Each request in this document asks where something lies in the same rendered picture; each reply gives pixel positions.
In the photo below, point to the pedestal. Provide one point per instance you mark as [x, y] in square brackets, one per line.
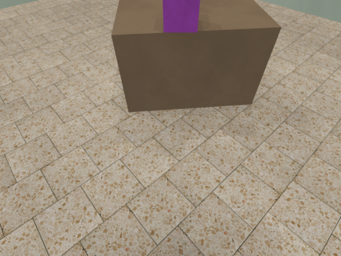
[220, 65]

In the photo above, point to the carton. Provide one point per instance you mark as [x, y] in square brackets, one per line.
[181, 16]

